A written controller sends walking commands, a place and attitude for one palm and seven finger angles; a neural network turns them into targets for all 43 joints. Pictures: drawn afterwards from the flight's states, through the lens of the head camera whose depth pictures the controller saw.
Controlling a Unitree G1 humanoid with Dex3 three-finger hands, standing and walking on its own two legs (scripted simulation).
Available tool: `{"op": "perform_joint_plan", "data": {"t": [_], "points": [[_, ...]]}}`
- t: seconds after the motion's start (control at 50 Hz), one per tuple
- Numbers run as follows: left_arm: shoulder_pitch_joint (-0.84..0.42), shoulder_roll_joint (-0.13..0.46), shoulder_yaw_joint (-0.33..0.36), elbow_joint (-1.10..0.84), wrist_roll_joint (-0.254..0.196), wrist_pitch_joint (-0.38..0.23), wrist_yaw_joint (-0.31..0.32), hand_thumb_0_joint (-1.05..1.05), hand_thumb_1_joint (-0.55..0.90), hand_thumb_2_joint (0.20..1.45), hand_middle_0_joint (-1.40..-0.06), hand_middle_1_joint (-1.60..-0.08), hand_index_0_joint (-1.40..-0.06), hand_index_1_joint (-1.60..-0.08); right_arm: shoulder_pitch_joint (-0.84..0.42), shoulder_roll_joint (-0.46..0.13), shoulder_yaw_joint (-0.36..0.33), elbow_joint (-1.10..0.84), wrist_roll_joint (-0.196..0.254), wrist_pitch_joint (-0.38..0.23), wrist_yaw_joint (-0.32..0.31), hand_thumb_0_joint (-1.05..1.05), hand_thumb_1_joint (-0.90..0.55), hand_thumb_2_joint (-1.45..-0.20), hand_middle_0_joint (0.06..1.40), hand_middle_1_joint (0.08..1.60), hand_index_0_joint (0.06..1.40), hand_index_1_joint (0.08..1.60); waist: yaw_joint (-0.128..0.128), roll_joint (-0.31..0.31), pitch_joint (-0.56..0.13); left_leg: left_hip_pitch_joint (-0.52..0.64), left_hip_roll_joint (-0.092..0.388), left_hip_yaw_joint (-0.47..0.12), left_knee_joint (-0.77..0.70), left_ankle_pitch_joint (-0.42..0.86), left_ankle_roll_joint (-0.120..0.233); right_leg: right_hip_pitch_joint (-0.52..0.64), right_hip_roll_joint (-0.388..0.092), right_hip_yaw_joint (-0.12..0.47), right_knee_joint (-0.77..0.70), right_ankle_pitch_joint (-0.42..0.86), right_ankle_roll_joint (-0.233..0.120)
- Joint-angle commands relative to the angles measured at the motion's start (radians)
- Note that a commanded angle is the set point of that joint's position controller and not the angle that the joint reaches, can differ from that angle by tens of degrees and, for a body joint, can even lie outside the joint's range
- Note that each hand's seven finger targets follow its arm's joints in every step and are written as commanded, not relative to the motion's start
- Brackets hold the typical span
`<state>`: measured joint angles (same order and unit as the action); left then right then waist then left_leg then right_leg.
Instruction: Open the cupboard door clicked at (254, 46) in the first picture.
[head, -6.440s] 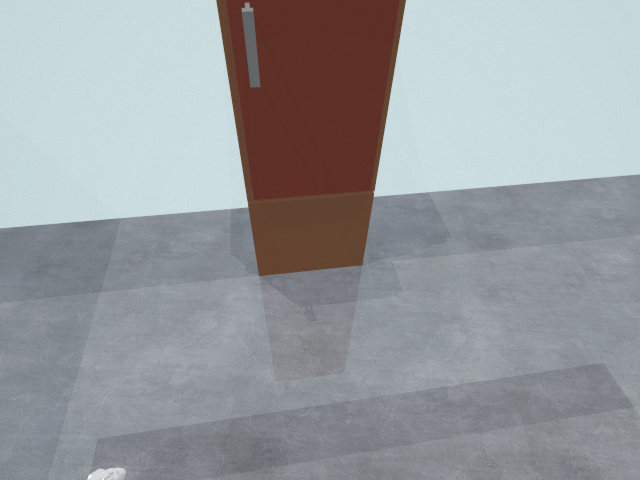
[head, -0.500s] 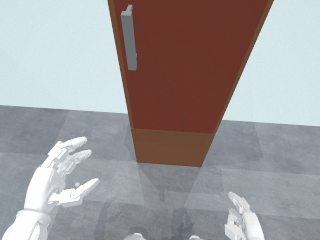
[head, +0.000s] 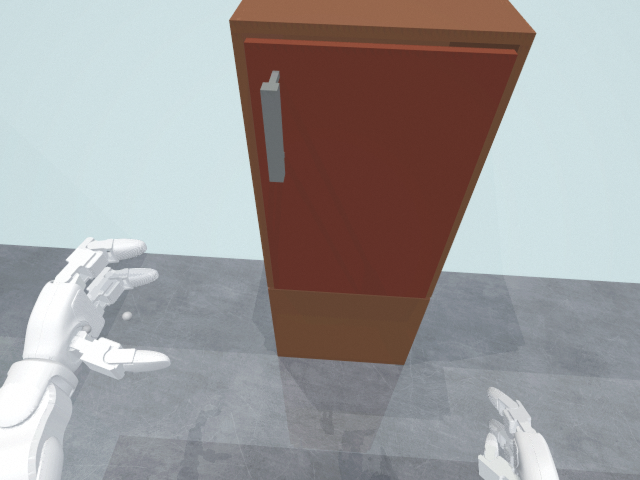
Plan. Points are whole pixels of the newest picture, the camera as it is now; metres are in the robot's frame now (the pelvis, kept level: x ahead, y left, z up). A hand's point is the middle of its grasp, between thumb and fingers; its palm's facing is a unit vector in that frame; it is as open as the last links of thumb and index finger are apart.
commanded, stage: raise the hand with hooked fingers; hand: left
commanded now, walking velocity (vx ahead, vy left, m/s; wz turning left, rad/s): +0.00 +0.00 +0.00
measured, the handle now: (276, 128) +0.58 +0.13 +0.15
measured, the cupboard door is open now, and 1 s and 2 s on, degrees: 0 0 0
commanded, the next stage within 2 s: move the hooked fingers beside the handle in 0.90 s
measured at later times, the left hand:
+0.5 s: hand (91, 240) +0.30 +0.27 +0.18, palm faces +0.08 -1.00 -0.05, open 14.0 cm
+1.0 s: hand (107, 250) +0.29 +0.26 +0.17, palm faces +0.08 -1.00 -0.05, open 14.0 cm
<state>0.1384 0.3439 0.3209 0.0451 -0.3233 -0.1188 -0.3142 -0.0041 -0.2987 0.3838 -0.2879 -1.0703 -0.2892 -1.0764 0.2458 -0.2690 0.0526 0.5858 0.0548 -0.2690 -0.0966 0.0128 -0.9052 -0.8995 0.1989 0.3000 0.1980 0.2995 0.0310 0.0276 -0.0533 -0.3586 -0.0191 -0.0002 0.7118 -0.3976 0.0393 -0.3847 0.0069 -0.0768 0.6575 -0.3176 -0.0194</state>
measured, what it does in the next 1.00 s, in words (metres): stands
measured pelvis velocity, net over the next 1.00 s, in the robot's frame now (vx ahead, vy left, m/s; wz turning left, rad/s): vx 0.00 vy -0.02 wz -0.01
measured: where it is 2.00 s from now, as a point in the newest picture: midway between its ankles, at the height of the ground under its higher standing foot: outside the picture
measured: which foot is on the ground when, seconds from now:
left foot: down 0.00-1.00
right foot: down 0.00-1.00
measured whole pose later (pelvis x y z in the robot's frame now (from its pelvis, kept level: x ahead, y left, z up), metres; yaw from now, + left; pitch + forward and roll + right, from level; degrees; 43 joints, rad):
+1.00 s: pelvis +0.00 -0.02 +0.02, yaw +0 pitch -1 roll -1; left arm -0.14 0.44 0.44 0.24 -0.32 0.08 -0.42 -0.01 -0.50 0.30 -0.30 -1.20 -0.30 -1.20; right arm 0.24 -0.27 0.08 0.60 0.07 -0.22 -0.11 0.01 -0.90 -0.90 0.20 0.30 0.20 0.30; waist 0.04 0.05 -0.02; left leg -0.21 -0.01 0.00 0.54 -0.32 0.02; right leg -0.25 0.02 -0.07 0.51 -0.25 -0.04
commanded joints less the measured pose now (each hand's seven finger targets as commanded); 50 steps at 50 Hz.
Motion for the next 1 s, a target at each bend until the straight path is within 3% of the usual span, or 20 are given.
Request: {"op": "perform_joint_plan", "data": {"t": [0.0,0.08,0.14,0.18,0.22,0.3,0.36,0.38,0.42,0.46,0.5,0.54,0.58,0.64,0.72,0.82,0.98], "points": [[-0.256,0.216,0.11,-0.169,-0.024,-0.008,-0.03,0.0,-0.5,0.3,-0.3,-1.2,-0.3,-1.2,-0.073,-0.118,-0.04,-0.136,0.007,-0.051,-0.015,0.0,-0.9,-0.9,0.2,0.3,0.2,0.3,0.003,0.052,-0.135,0.071,0.021,-0.058,-0.171,0.32,-0.033,0.125,0.007,0.008,-0.097,0.229,-0.011],[-0.347,0.25,0.133,-0.131,-0.028,0.04,-0.05,0.0,-0.5,0.3,-0.3,-1.2,-0.3,-1.2,-0.086,-0.119,-0.033,-0.135,0.011,-0.04,-0.02,0.0,-0.9,-0.9,0.2,0.3,0.2,0.3,0.001,0.035,-0.117,0.09,0.02,-0.06,-0.195,0.301,-0.027,0.138,0.009,0.014,-0.131,0.218,-0.011],[-0.415,0.299,0.162,-0.136,-0.02,0.058,-0.053,0.0,-0.5,0.3,-0.3,-1.2,-0.3,-1.2,-0.094,-0.117,-0.026,-0.136,0.008,-0.037,-0.021,0.0,-0.9,-0.9,0.2,0.3,0.2,0.3,0.012,0.081,-0.14,0.126,0.018,-0.062,-0.206,0.327,-0.03,0.164,0.01,0.019,-0.143,0.233,-0.017],[-0.456,0.314,0.176,-0.12,-0.02,0.064,-0.061,0.0,-0.5,0.3,-0.3,-1.2,-0.3,-1.2,-0.1,-0.114,-0.024,-0.134,0.009,-0.035,-0.023,0.0,-0.9,-0.9,0.2,0.3,0.2,0.3,0.007,0.078,-0.155,0.141,0.018,-0.06,-0.215,0.326,-0.028,0.179,0.006,0.022,-0.156,0.239,-0.016],[-0.47,0.318,0.186,-0.067,-0.027,0.079,-0.071,0.0,-0.5,0.3,-0.3,-1.2,-0.3,-1.2,-0.102,-0.115,-0.023,-0.129,0.013,-0.032,-0.028,0.0,-0.9,-0.9,0.2,0.3,0.2,0.3,0.002,0.021,-0.138,0.135,0.019,-0.06,-0.224,0.311,-0.023,0.175,0.007,0.02,-0.169,0.229,-0.012],[-0.571,0.353,0.184,-0.041,-0.016,0.108,-0.092,0.0,-0.5,0.3,-0.3,-1.2,-0.3,-1.2,-0.114,-0.118,-0.02,-0.13,0.019,-0.024,-0.032,0.0,-0.9,-0.9,0.2,0.3,0.2,0.3,0.001,0.092,-0.136,0.157,0.014,-0.057,-0.238,0.306,-0.021,0.182,0.002,0.028,-0.189,0.224,-0.016],[-0.607,0.397,0.214,-0.007,-0.019,0.128,-0.102,0.0,-0.5,0.3,-0.3,-1.2,-0.3,-1.2,-0.114,-0.122,-0.02,-0.132,0.02,-0.019,-0.033,0.0,-0.9,-0.9,0.2,0.3,0.2,0.3,0.005,0.041,-0.145,0.155,0.015,-0.06,-0.245,0.315,-0.017,0.211,0.002,0.032,-0.201,0.239,-0.016],[-0.623,0.413,0.226,-0.004,-0.017,0.133,-0.106,0.0,-0.5,0.3,-0.3,-1.2,-0.3,-1.2,-0.113,-0.125,-0.021,-0.134,0.019,-0.017,-0.033,0.0,-0.9,-0.9,0.2,0.3,0.2,0.3,0.009,0.054,-0.163,0.159,0.013,-0.057,-0.246,0.323,-0.017,0.219,0.001,0.034,-0.2,0.247,-0.016],[-0.562,0.36,0.197,0.059,-0.025,0.148,-0.12,0.0,-0.5,0.3,-0.3,-1.2,-0.3,-1.2,-0.106,-0.124,-0.023,-0.134,0.022,-0.013,-0.028,0.0,-0.9,-0.9,0.2,0.3,0.2,0.3,0.006,0.019,-0.143,0.152,0.013,-0.052,-0.242,0.334,-0.016,0.206,0.001,0.028,-0.197,0.264,-0.015],[-0.529,0.348,0.187,0.064,-0.032,0.153,-0.133,0.0,-0.5,0.3,-0.3,-1.2,-0.3,-1.2,-0.107,-0.128,-0.028,-0.14,0.024,-0.009,-0.019,0.0,-0.9,-0.9,0.2,0.3,0.2,0.3,0.012,0.019,-0.139,0.142,0.011,-0.043,-0.236,0.342,-0.015,0.215,-0.003,0.036,-0.194,0.288,-0.014],[-0.544,0.358,0.188,0.033,-0.026,0.159,-0.13,0.0,-0.5,0.3,-0.3,-1.2,-0.3,-1.2,-0.109,-0.129,-0.03,-0.148,0.025,-0.006,-0.016,0.0,-0.9,-0.9,0.2,0.3,0.2,0.3,0.013,0.059,-0.145,0.149,0.01,-0.043,-0.235,0.341,-0.017,0.199,-0.002,0.035,-0.191,0.279,-0.015],[-0.552,0.387,0.217,-0.009,-0.028,0.149,-0.115,0.0,-0.5,0.3,-0.3,-1.2,-0.3,-1.2,-0.106,-0.128,-0.032,-0.152,0.019,-0.004,-0.013,0.0,-0.9,-0.9,0.2,0.3,0.2,0.3,0.019,0.022,-0.162,0.152,0.012,-0.045,-0.236,0.347,-0.016,0.222,0.001,0.038,-0.193,0.281,-0.014],[-0.569,0.412,0.249,-0.045,-0.027,0.132,-0.099,0.0,-0.5,0.3,-0.3,-1.2,-0.3,-1.2,-0.109,-0.126,-0.034,-0.156,0.016,-0.006,-0.013,0.0,-0.9,-0.9,0.2,0.3,0.2,0.3,0.022,0.041,-0.194,0.158,0.009,-0.04,-0.238,0.346,-0.013,0.235,0.0,0.043,-0.193,0.283,-0.012],[-0.579,0.421,0.256,-0.071,-0.02,0.112,-0.079,0.0,-0.5,0.3,-0.3,-1.2,-0.3,-1.2,-0.105,-0.12,-0.03,-0.148,0.013,-0.007,-0.016,0.0,-0.9,-0.9,0.2,0.3,0.2,0.3,0.023,0.075,-0.183,0.17,0.011,-0.035,-0.241,0.363,-0.015,0.242,0.0,0.044,-0.197,0.298,-0.015],[-0.579,0.377,0.221,-0.027,-0.015,0.117,-0.081,0.0,-0.5,0.3,-0.3,-1.2,-0.3,-1.2,-0.103,-0.12,-0.033,-0.139,0.019,-0.009,-0.026,0.0,-0.9,-0.9,0.2,0.3,0.2,0.3,0.005,0.054,-0.157,0.164,0.011,-0.029,-0.249,0.329,-0.011,0.221,0.0,0.042,-0.205,0.277,-0.009],[-0.583,0.372,0.205,-0.021,-0.015,0.13,-0.098,0.0,-0.5,0.3,-0.3,-1.2,-0.3,-1.2,-0.111,-0.12,-0.031,-0.14,0.022,-0.009,-0.029,0.0,-0.9,-0.9,0.2,0.3,0.2,0.3,0.003,0.066,-0.162,0.165,0.008,-0.029,-0.246,0.309,-0.009,0.223,-0.004,0.049,-0.211,0.262,-0.008],[-0.572,0.376,0.217,-0.004,-0.026,0.133,-0.103,0.0,-0.5,0.3,-0.3,-1.2,-0.3,-1.2,-0.111,-0.117,-0.029,-0.137,0.02,-0.004,-0.027,0.0,-0.9,-0.9,0.2,0.3,0.2,0.3,0.007,0.034,-0.151,0.153,0.008,-0.026,-0.242,0.318,-0.008,0.225,-0.002,0.05,-0.209,0.284,-0.006]]}}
